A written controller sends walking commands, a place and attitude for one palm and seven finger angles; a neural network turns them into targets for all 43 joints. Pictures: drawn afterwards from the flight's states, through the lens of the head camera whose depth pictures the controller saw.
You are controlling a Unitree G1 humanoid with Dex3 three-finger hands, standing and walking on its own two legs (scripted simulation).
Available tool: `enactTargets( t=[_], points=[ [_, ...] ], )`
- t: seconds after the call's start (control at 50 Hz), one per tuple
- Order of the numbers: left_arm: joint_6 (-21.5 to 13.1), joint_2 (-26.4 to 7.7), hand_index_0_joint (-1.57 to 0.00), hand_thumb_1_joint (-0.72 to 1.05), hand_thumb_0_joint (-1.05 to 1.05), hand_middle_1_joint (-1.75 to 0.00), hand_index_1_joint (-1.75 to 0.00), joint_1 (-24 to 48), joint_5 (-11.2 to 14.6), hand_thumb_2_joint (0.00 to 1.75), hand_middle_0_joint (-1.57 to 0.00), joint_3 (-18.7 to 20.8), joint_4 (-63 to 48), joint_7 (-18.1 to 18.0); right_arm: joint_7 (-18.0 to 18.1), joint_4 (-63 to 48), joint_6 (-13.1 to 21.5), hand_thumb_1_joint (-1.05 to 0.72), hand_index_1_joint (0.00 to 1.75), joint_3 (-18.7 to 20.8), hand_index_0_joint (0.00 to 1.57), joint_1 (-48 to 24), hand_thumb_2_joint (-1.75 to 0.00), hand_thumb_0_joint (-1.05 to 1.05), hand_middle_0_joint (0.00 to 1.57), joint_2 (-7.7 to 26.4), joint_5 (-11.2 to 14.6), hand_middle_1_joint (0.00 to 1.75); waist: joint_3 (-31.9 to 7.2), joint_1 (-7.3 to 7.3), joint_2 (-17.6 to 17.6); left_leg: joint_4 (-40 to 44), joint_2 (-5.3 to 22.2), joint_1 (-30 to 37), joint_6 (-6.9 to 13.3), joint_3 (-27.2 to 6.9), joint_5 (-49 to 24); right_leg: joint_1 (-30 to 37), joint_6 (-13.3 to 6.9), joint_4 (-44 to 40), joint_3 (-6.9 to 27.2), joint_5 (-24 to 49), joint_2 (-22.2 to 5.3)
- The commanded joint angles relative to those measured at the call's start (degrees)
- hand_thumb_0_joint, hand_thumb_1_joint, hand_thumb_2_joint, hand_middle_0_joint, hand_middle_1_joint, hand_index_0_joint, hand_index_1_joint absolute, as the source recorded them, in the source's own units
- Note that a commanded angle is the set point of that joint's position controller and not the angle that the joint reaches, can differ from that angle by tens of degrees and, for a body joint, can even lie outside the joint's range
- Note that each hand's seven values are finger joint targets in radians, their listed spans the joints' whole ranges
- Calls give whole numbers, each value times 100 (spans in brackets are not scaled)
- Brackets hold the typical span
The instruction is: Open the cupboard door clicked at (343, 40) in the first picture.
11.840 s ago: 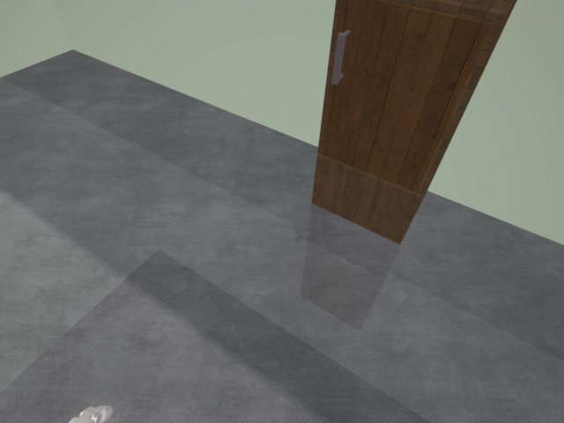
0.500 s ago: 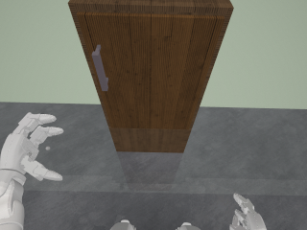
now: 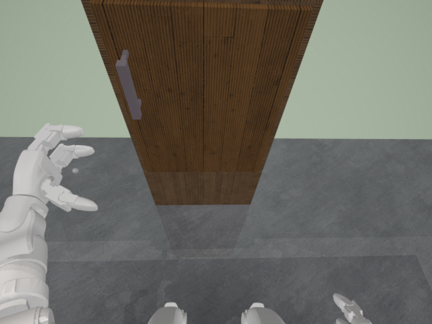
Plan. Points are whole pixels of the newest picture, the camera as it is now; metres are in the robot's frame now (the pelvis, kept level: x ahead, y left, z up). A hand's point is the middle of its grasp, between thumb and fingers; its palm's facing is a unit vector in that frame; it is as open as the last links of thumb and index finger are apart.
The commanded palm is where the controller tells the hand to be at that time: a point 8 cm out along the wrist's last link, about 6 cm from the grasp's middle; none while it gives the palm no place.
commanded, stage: move the hooked fingers beside the handle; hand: left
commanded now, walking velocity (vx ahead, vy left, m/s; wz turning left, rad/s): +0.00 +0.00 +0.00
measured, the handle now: (131, 86) +0.60 +0.21 +0.05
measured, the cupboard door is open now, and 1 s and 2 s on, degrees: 0 0 0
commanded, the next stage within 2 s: slide the fingers in behind the handle in 1.90 s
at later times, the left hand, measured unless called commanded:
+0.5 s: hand (89, 136) +0.45 +0.26 +0.06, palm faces +0.02 -1.00 -0.02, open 14.0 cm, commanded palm +0.43 +0.31 +0.06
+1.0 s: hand (98, 106) +0.53 +0.26 +0.06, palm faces +0.03 -1.00 -0.02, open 14.0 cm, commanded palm +0.52 +0.31 +0.05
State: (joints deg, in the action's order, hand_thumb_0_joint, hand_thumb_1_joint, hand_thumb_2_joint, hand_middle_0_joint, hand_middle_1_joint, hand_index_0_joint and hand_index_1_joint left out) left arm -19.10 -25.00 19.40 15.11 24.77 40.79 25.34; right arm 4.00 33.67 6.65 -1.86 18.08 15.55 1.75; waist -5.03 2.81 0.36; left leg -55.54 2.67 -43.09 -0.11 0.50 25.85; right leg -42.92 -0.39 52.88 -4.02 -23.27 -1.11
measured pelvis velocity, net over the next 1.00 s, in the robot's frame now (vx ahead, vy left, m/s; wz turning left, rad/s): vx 0.00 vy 0.01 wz -0.04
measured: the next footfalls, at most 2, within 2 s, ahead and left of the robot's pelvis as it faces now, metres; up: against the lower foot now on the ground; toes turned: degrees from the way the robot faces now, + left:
none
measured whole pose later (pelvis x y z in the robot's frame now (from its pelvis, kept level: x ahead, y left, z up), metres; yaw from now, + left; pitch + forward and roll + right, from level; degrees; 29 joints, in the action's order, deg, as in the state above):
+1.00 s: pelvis +0.00 +0.01 -0.02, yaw -2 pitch +24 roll -4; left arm -20.0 -43.6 55.3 4.2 30.5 72.2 23.6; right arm 2.5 34.9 -3.7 -3.6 22.5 16.1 -0.6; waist -4.6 11.9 0.4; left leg -63.0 4.3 -58.9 0.8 0.1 28.0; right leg -57.5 0.4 57.0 -4.0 -23.1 0.5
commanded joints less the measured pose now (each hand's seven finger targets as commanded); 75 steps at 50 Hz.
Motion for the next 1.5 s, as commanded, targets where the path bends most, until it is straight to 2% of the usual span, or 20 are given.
enactTargets(
  t=[0.0, 0.08, 0.14, 0.24, 0.28, 0.5, 0.56, 0.6, 0.7, 0.76, 0.86, 0.9, 0.96, 1.04, 1.1, 1.16, 1.22, 1.36, 1.44, 1.48],
  points=[
    [-466, -1785, -30, -50, 0, -120, -120, 2210, 29, 30, -30, 456, -827, -45, 72, -554, 142, -90, 30, 365, 20, 269, -90, 0, 20, 928, -2, 30, -1908, 41, 485, 772, -230, 793, 119, -88, -1432, 1077, -65, -581, 272, 1256, 205],
    [-553, -1854, -30, -50, 0, -120, -120, 2386, -38, 30, -30, 468, -580, -8, 41, -505, 47, -90, 30, 384, 20, 378, -90, 0, 20, 939, -18, 30, -2152, 36, 649, 712, -202, 920, 107, -107, -1687, 1013, -86, -489, 257, 1450, 232],
    [-506, -2039, -30, -50, 0, -120, -120, 2683, -38, 30, -30, 589, -17, -7, 41, -452, -53, -90, 30, 374, 20, 467, -90, 0, 20, 994, -25, 30, -1939, 111, 223, 673, -187, 580, 146, -114, -1444, 985, -70, -500, 261, 1291, 261],
    [-615, -2051, -30, -50, 0, -120, -120, 3333, -195, 30, -30, 403, 148, 24, 5, -425, -195, -90, 30, 380, 20, 586, -90, 0, 20, 978, -41, 30, -2114, 200, 719, 566, -176, 735, 143, -101, -1647, 718, -90, -393, 255, 1410, 270],
    [-645, -2224, -30, -50, 0, -120, -120, 3467, -221, 30, -30, 549, 467, 2, -3, -350, -257, -90, 30, 396, 20, 674, -90, 0, 20, 1024, -49, 30, -2147, 239, 473, 540, -151, 689, 144, -141, -1589, 656, -65, -391, 242, 1356, 285],
    [-696, -2615, -30, -50, 0, -120, -120, 4673, -566, 30, -30, 489, 1041, -132, -24, -231, -545, -90, 30, 358, 20, 925, -90, 0, 20, 1076, -111, 30, -2351, 442, 904, 365, -116, 689, 141, -244, -1577, 156, -66, -265, 229, 1141, 289],
    [-724, -2699, -30, -50, 0, -120, -120, 4765, -602, 30, -30, 555, 1100, -196, -41, -181, -601, -90, 30, 369, 20, 1044, -90, 0, 20, 1107, -142, 30, -2696, 473, 943, 291, -78, 961, 121, -296, -1947, 52, -65, -197, 192, 1311, 311],
    [-623, -2687, -30, -50, 0, -120, -120, 4778, -631, 30, -30, 524, 1431, -210, -54, -164, -647, -90, 30, 347, 20, 1080, -90, 0, 20, 1109, -144, 30, -2476, 539, 717, 264, -80, 693, 143, -274, -1808, 61, -34, -225, 190, 1286, 311],
    [-589, -3327, -30, -50, 0, -120, -120, 5109, -807, 30, -30, 807, 1448, -261, -55, -203, -782, -90, 30, 306, 20, 1205, -90, 0, 20, 1150, -183, 30, -2701, 525, 913, 191, -78, 565, 159, -262, -1965, 220, -35, -159, 234, 1482, 319],
    [-599, -3094, -30, -50, 0, -120, -120, 5319, -788, 30, -30, 602, 1583, -224, -75, -167, -836, -90, 30, 299, 20, 1280, -90, 0, 20, 1144, -193, 30, -2641, 680, 879, 128, -51, 653, 162, -278, -2065, 21, -24, -180, 220, 1513, 354],
    [-517, -3625, -30, -50, 0, -120, -120, 5634, -908, 30, -30, 835, 1773, -198, -58, -148, -920, -90, 30, 262, 20, 1419, -90, 0, 20, 1214, -222, 30, -2869, 712, 1109, 25, -44, 582, 169, -307, -2141, -41, -28, -105, 224, 1538, 345],
    [-430, -3505, -30, -50, 0, -120, -120, 5811, -953, 30, -30, 652, 1990, -186, -67, -110, -952, -90, 30, 230, 20, 1437, -90, 0, 20, 1200, -229, 30, -2575, 874, 1027, -14, -25, 422, 192, -308, -2052, -199, -5, -141, 212, 1483, 352],
    [-399, -3793, -30, -50, 0, -120, -120, 6012, -1007, 30, -30, 769, 2039, -170, -63, -106, -996, -90, 30, 207, 20, 1540, -90, 0, 20, 1249, -248, 30, -2744, 887, 1186, -73, -4, 517, 174, -376, -2213, -330, -24, -80, 185, 1508, 365],
    [-363, -3719, -30, -50, 0, -120, -120, 6459, -1062, 30, -30, 625, 2026, -177, -81, -64, -1031, -90, 30, 192, 20, 1665, -90, 0, 20, 1252, -283, 30, -2917, 1035, 1463, -183, 30, 783, 157, -470, -2521, -640, -42, -2, 122, 1548, 382],
    [-284, -3999, -30, -50, 0, -120, -120, 6283, -1118, 30, -30, 842, 2083, -175, -111, -79, -1101, -90, 30, 185, 20, 1762, -90, 0, 20, 1275, -313, 30, -3225, 937, 1546, -243, 38, 836, 135, -464, -2812, -492, -35, 32, 123, 1754, 388],
    [-237, -3864, -30, -50, 0, -120, -120, 5873, -1142, 30, -30, 813, 1960, -160, -180, -148, -1193, -90, 30, 196, 20, 1804, -90, 0, 20, 1249, -328, 30, -3245, 835, 1587, -202, 86, 1081, 102, -483, -3207, -512, -48, 31, 67, 1899, 413],
    [-178, -3763, -30, -50, 0, -120, -120, 5814, -1042, 30, -30, 827, 1915, -177, -210, -193, -1247, -90, 30, 211, 20, 1769, -90, 0, 20, 1250, -307, 30, -3022, 893, 1262, -152, 78, 813, 147, -433, -2857, -417, -17, -46, 67, 1813, 443],
    [-454, -3946, -30, -50, 0, -120, -120, 6149, -1092, 30, -30, 973, 1347, -346, -229, -143, -1258, -90, 30, 241, 20, 1779, -90, 0, 20, 1226, -340, 30, -3295, 862, 1707, -157, 82, 1237, 99, -471, -3106, -452, -51, -29, 77, 1850, 463],
    [-347, -3537, -30, -50, 0, -120, -120, 5744, -1001, 30, -30, 759, 1718, -251, -247, -126, -1275, -90, 30, 235, 20, 1756, -90, 0, 20, 1193, -311, 30, -2928, 888, 1462, -107, 71, 1119, 125, -439, -3050, -411, -56, -118, 54, 1874, 479],
    [-292, -3680, -30, -50, 0, -120, -120, 5644, -1026, 30, -30, 824, 1705, -219, -227, -149, -1300, -90, 30, 240, 20, 1739, -90, 0, 20, 1218, -302, 30, -2942, 839, 1478, -79, 63, 1075, 120, -425, -3054, -350, -45, -123, 57, 1893, 464]
  ],
)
